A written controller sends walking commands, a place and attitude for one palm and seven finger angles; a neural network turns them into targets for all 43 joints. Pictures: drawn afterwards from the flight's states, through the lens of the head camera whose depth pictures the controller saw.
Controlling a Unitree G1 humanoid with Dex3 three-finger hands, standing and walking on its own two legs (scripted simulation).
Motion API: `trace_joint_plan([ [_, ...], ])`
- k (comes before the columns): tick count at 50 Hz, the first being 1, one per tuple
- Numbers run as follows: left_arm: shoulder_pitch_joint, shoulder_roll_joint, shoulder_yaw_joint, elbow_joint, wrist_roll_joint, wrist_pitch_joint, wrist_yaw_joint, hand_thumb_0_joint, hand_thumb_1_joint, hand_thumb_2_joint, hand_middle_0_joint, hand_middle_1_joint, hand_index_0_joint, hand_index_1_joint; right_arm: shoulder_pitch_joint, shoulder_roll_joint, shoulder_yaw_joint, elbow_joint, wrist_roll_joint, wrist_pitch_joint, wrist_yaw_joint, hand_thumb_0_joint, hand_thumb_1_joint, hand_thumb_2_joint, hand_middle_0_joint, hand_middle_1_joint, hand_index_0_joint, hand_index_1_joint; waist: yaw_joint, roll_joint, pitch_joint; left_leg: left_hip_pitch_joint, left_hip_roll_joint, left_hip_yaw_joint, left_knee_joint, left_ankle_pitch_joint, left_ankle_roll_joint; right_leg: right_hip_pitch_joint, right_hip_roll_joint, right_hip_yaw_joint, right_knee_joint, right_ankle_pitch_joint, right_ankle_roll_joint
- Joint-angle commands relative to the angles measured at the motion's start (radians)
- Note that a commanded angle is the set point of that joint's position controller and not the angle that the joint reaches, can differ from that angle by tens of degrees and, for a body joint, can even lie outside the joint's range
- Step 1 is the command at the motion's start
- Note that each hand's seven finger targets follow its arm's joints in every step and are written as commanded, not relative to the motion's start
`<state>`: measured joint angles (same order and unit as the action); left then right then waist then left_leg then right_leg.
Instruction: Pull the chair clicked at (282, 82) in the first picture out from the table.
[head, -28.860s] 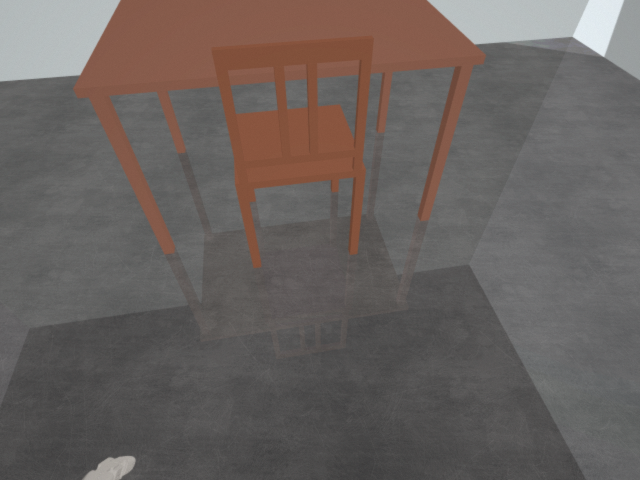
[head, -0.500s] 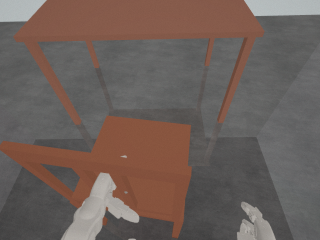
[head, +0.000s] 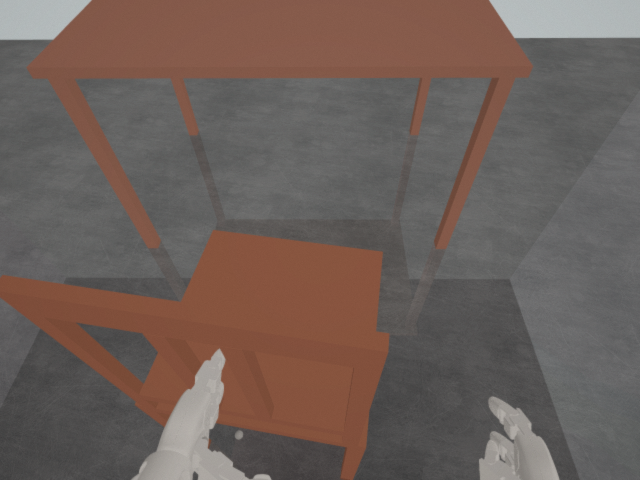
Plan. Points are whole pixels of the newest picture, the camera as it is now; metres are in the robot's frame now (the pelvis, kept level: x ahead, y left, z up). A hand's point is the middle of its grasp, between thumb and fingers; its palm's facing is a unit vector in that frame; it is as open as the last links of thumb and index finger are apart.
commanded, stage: draw the fingers out of the gap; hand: left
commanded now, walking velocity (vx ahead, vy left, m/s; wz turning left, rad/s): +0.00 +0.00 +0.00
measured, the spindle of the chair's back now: (192, 372) +0.28 +0.18 -0.06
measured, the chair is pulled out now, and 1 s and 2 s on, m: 0.60 0.60 0.60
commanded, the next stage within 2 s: draw the hand back to the body in 0.42 s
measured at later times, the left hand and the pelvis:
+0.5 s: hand out of the picture +0.13 +0.11 -0.02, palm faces -0.14 -0.99 -0.05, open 17.5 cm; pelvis +0.00 +0.01 -0.02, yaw +1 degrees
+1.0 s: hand (155, 468) +0.15 +0.16 +0.06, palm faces -0.02 -1.00 -0.08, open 17.5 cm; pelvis -0.01 +0.02 -0.03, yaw +0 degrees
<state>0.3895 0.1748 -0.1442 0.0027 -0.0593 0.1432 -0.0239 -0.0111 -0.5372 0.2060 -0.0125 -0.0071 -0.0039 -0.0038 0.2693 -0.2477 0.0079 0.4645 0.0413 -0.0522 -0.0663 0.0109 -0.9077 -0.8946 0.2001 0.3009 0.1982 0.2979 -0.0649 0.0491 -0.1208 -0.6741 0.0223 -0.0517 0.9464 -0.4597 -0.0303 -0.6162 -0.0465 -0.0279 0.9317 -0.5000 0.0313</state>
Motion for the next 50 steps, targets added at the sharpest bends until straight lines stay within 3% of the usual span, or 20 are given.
trace_joint_plan([
  [1, -0.025, 0.050, 0.025, -0.274, 0.009, -0.073, 0.013, 0.000, -0.550, 0.200, 0.000, 0.000, 0.000, 0.000, -0.066, -0.106, -0.041, -0.170, -0.007, -0.071, -0.014, 0.000, -0.900, -0.900, 0.200, 0.300, 0.200, 0.300, -0.010, -0.073, -0.169, 0.136, -0.024, 0.030, -0.092, 0.261, 0.064, 0.033, 0.018, -0.046, -0.134, 0.303, -0.028],
  [9, 0.121, 0.042, -0.005, -0.339, 0.025, -0.043, 0.002, 0.000, -0.550, 0.200, 0.000, 0.000, 0.000, 0.000, -0.090, -0.092, -0.040, -0.195, -0.005, -0.072, -0.016, 0.000, -0.900, -0.900, 0.200, 0.300, 0.200, 0.300, 0.005, -0.043, -0.166, 0.112, -0.027, 0.020, -0.080, 0.238, 0.062, 0.016, 0.016, -0.051, -0.115, 0.266, -0.033],
  [12, 0.194, 0.048, 0.009, -0.350, 0.028, -0.023, 0.005, 0.000, -0.550, 0.200, 0.000, 0.000, 0.000, 0.000, -0.102, -0.086, -0.043, -0.204, -0.005, -0.062, -0.017, 0.000, -0.900, -0.900, 0.200, 0.300, 0.200, 0.300, 0.012, -0.064, -0.149, 0.083, -0.027, 0.018, -0.077, 0.237, 0.062, 0.018, 0.019, -0.054, -0.111, 0.263, -0.036],
  [15, 0.199, 0.053, -0.002, -0.392, 0.038, -0.023, 0.009, 0.000, -0.550, 0.200, 0.000, 0.000, 0.000, 0.000, -0.103, -0.083, -0.041, -0.219, -0.005, -0.056, -0.020, 0.000, -0.900, -0.900, 0.200, 0.300, 0.200, 0.300, 0.004, -0.066, -0.124, 0.065, -0.027, 0.016, -0.068, 0.198, 0.063, -0.017, 0.021, -0.056, -0.105, 0.216, -0.034],
  [22, 0.344, 0.031, -0.051, -0.511, 0.051, -0.042, 0.013, 0.000, -0.550, 0.200, 0.000, 0.000, 0.000, 0.000, -0.100, -0.070, -0.049, -0.245, -0.001, -0.064, -0.023, 0.000, -0.900, -0.900, 0.200, 0.300, 0.200, 0.300, 0.013, -0.018, -0.148, 0.070, -0.024, 0.007, -0.050, 0.233, 0.064, -0.034, 0.024, -0.064, -0.073, 0.225, -0.042],
  [23, 0.356, 0.014, -0.077, -0.520, 0.054, -0.044, 0.012, 0.000, -0.550, 0.200, 0.000, 0.000, 0.000, 0.000, -0.100, -0.069, -0.046, -0.252, -0.001, -0.064, -0.022, 0.000, -0.900, -0.900, 0.200, 0.300, 0.200, 0.300, 0.007, -0.023, -0.135, 0.065, -0.025, 0.006, -0.048, 0.222, 0.064, -0.047, 0.024, -0.066, -0.071, 0.217, -0.039],
  [27, 0.398, 0.037, -0.062, -0.514, 0.076, -0.038, 0.015, 0.000, -0.550, 0.200, 0.000, 0.000, 0.000, 0.000, -0.105, -0.069, -0.053, -0.262, -0.002, -0.052, -0.027, 0.000, -0.900, -0.900, 0.200, 0.300, 0.200, 0.300, 0.011, -0.066, -0.113, 0.017, -0.026, 0.003, -0.037, 0.179, 0.066, -0.071, 0.031, -0.067, -0.061, 0.171, -0.040],
  [28, 0.295, -0.060, -0.033, -0.651, -0.051, -0.173, 0.026, 0.000, -0.550, 0.200, 0.000, 0.000, 0.000, 0.000, -0.103, -0.053, -0.046, -0.254, -0.004, -0.078, -0.027, 0.000, -0.900, -0.900, 0.200, 0.300, 0.200, 0.300, 0.011, -0.124, -0.098, -0.015, -0.039, 0.000, 0.007, 0.183, 0.059, -0.123, 0.043, -0.093, -0.036, 0.178, -0.034],
  [29, 0.344, -0.003, 0.018, -0.584, -0.044, -0.235, 0.032, 0.000, -0.550, 0.200, 0.000, 0.000, 0.000, 0.000, -0.103, -0.062, -0.055, -0.224, -0.005, -0.089, -0.028, 0.000, -0.900, -0.900, 0.200, 0.300, 0.200, 0.300, 0.032, -0.109, -0.126, -0.025, -0.037, 0.009, 0.023, 0.159, 0.055, -0.130, 0.045, -0.087, -0.019, 0.145, -0.038],
  [32, 0.331, 0.043, 0.070, -0.688, -0.062, -0.336, 0.041, 0.000, -0.550, 0.200, 0.000, 0.000, 0.000, 0.000, -0.089, -0.057, -0.057, -0.219, 0.001, -0.100, -0.025, 0.000, -0.900, -0.900, 0.200, 0.300, 0.200, 0.300, 0.053, 0.008, -0.176, 0.000, -0.037, 0.007, 0.017, 0.173, 0.050, -0.124, 0.046, -0.079, 0.004, 0.124, -0.048],
  [34, 0.372, 0.015, 0.060, -0.693, -0.069, -0.405, 0.038, 0.000, -0.550, 0.200, 0.000, 0.000, 0.000, 0.000, -0.095, -0.047, -0.059, -0.207, 0.007, -0.103, -0.015, 0.000, -0.900, -0.900, 0.200, 0.300, 0.200, 0.300, 0.067, 0.047, -0.196, 0.015, -0.032, 0.005, 0.021, 0.201, 0.044, -0.137, 0.046, -0.077, 0.025, 0.134, -0.050],
  [38, 0.368, -0.009, 0.022, -0.631, -0.053, -0.555, 0.002, 0.000, -0.550, 0.200, 0.000, 0.000, 0.000, 0.000, -0.127, -0.039, -0.073, -0.165, 0.006, -0.099, 0.020, 0.000, -0.900, -0.900, 0.200, 0.300, 0.200, 0.300, 0.056, 0.006, -0.148, -0.058, -0.015, -0.003, 0.070, 0.204, 0.038, -0.203, 0.049, -0.075, 0.071, 0.137, -0.045],
  [39, 0.391, 0.003, 0.032, -0.601, -0.056, -0.562, -0.018, 0.000, -0.550, 0.200, 0.000, 0.000, 0.000, 0.000, -0.136, -0.047, -0.077, -0.171, 0.006, -0.092, 0.027, 0.000, -0.900, -0.900, 0.200, 0.300, 0.200, 0.300, 0.056, -0.007, -0.151, -0.067, -0.013, -0.003, 0.062, 0.169, 0.039, -0.187, 0.046, -0.075, 0.066, 0.115, -0.045],
  [42, 0.467, 0.081, 0.107, -0.593, -0.064, -0.482, -0.067, 0.000, -0.550, 0.200, 0.000, 0.000, 0.000, 0.000, -0.155, -0.056, -0.086, -0.204, 0.020, -0.059, 0.020, 0.000, -0.900, -0.900, 0.200, 0.300, 0.200, 0.300, 0.080, -0.016, -0.174, -0.043, -0.014, 0.008, 0.018, 0.128, 0.047, -0.091, 0.043, -0.060, 0.019, 0.103, -0.045],
  [46, 0.387, 0.126, 0.193, -0.738, -0.115, -0.393, -0.059, 0.000, -0.550, 0.200, 0.000, 0.000, 0.000, 0.000, -0.160, -0.043, -0.070, -0.236, 0.035, -0.037, -0.013, 0.000, -0.900, -0.900, 0.200, 0.300, 0.200, 0.300, 0.073, -0.038, -0.171, -0.001, -0.017, 0.009, -0.027, 0.094, 0.055, -0.045, 0.041, -0.064, -0.031, 0.077, -0.034],
  [47, 0.360, 0.155, 0.241, -0.756, -0.133, -0.386, -0.048, 0.000, -0.550, 0.200, 0.000, 0.000, 0.000, 0.000, -0.156, -0.042, -0.067, -0.229, 0.035, -0.036, -0.025, 0.000, -0.900, -0.900, 0.200, 0.300, 0.200, 0.300, 0.076, -0.042, -0.172, 0.001, -0.016, 0.005, -0.030, 0.103, 0.057, -0.031, 0.043, -0.064, -0.045, 0.082, -0.036],
  [50, 0.331, 0.136, 0.266, -0.789, -0.181, -0.407, -0.039, 0.000, -0.441, 0.252, -0.015, -0.023, -0.015, -0.023, -0.131, -0.034, -0.057, -0.202, 0.040, -0.066, -0.040, 0.000, -0.900, -0.900, 0.200, 0.300, 0.200, 0.300, 0.065, -0.038, -0.150, 0.052, -0.015, -0.001, -0.044, 0.149, 0.056, -0.018, 0.047, -0.074, -0.077, 0.123, -0.033],
])
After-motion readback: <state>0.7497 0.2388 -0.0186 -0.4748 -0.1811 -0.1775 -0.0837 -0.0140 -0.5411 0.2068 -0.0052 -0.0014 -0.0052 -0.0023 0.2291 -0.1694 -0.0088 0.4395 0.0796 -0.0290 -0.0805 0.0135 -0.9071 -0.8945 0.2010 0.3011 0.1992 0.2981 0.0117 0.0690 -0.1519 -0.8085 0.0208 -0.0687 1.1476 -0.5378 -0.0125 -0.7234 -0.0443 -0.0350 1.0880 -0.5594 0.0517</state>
